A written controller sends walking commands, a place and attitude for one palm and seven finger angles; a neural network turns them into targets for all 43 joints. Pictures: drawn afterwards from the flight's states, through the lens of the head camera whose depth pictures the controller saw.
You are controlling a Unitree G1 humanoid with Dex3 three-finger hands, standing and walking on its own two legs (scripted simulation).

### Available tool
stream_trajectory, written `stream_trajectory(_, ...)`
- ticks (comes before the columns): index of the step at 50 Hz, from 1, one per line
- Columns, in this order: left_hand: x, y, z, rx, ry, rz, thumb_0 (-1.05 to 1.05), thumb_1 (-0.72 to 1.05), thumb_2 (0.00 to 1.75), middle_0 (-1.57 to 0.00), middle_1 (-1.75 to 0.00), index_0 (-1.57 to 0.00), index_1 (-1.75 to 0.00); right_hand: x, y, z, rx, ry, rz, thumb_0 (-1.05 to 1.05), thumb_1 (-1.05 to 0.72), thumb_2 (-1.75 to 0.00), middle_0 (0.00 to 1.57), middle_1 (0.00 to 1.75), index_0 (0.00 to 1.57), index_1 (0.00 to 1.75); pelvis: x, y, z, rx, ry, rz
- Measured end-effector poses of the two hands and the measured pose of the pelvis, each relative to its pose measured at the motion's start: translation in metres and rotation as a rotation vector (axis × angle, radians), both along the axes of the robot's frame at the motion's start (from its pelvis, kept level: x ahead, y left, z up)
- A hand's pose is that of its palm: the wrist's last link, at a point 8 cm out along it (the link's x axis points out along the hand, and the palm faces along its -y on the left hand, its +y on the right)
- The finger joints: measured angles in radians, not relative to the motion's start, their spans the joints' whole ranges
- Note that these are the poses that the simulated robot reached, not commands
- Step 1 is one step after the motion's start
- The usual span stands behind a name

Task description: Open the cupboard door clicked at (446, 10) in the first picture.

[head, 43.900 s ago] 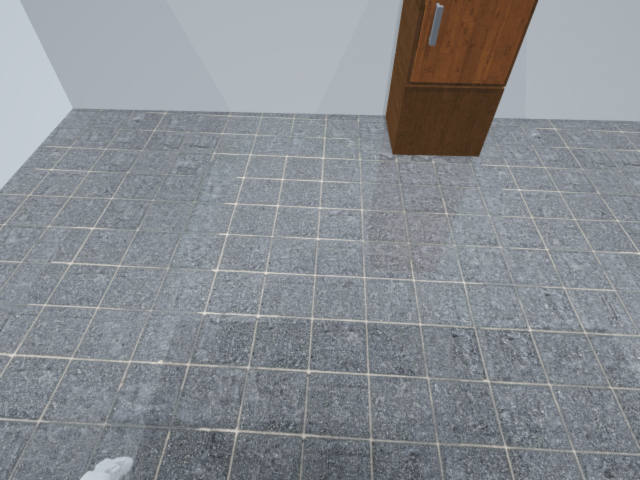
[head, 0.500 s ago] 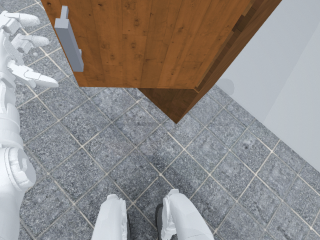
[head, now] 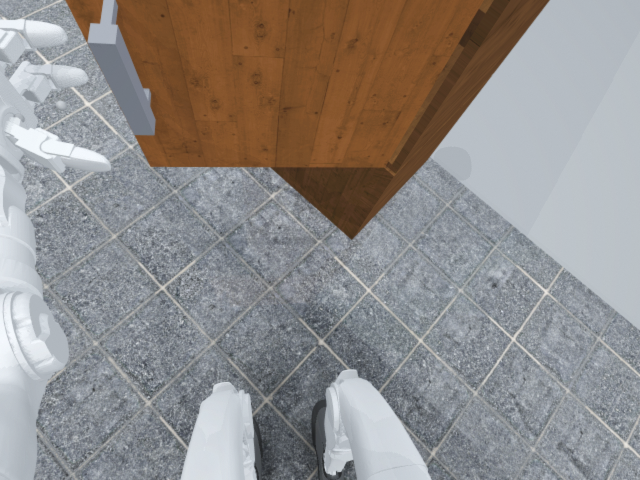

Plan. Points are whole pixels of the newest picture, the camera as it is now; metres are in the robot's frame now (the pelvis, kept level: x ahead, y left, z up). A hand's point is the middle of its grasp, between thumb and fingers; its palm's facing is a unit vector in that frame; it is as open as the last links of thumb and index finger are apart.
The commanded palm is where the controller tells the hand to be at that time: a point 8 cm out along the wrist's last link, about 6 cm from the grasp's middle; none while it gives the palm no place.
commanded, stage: slide the fingers in behind the handle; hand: left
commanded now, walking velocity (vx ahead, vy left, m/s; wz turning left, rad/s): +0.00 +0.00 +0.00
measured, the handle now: (128, 72) +0.58 +0.18 +0.04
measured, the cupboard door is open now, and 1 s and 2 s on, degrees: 47 47 47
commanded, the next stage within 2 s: close the thumb around the handle in 1.54 s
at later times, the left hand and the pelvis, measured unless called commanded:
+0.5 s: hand (103, 108) +0.52 +0.20 +0.05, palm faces -0.01 -1.00 -0.02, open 14.0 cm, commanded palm +0.50 +0.23 +0.04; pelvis +0.00 +0.00 +0.01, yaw +0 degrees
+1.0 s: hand (133, 109) +0.52 +0.17 +0.05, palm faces -0.01 -1.00 -0.01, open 14.0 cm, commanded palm +0.50 +0.20 +0.04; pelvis +0.00 -0.01 +0.00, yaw +0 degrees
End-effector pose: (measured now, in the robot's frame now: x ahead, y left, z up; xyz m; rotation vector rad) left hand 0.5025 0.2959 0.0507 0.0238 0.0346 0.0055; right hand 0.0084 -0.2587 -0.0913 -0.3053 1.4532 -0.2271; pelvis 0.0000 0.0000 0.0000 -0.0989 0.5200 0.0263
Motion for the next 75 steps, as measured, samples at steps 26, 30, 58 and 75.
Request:
stream_trajectory(26, -0.002, -0.041, 0.0, -0.008, 0.007, -0.01, -0.01, -0.5, 0.3, -0.3, -1.2, -0.3, -1.2, 0.009, -0.002, 0.002, 0.026, -0.043, -0.006, 0.0, -0.91, -0.9, 0.2, 0.3, 0.2, 0.3, 0.004, -0.004, 0.006, 0.014, -0.016, -0.002)
stream_trajectory(30, -0.001, -0.046, -0.002, -0.005, 0.002, -0.015, -0.01, -0.5, 0.3, -0.3, -1.2, -0.3, -1.2, 0.01, -0.002, 0.0, 0.027, -0.047, 0.001, 0.0, -0.9, -0.9, 0.2, 0.3, 0.2, 0.3, 0.003, -0.005, 0.005, 0.014, -0.015, 0.001)
stream_trajectory(58, -0.001, -0.079, -0.004, -0.018, -0.013, -0.012, -0.01, -0.5, 0.3, -0.3, -1.2, -0.3, -1.2, 0.008, -0.004, -0.001, 0.037, -0.05, -0.007, 0.0, -0.91, -0.9, 0.2, 0.3, 0.2, 0.3, 0.004, -0.006, 0.005, 0.022, -0.018, 0.0)
stream_trajectory(75, 0.002, -0.08, -0.006, -0.01, -0.01, -0.006, -0.01, -0.5, 0.3, -0.3, -1.2, -0.3, -1.2, 0.005, -0.005, -0.005, 0.038, -0.037, -0.006, 0.0, -0.91, -0.9, 0.2, 0.3, 0.2, 0.3, 0.002, -0.006, 0.002, 0.024, -0.014, 0.0)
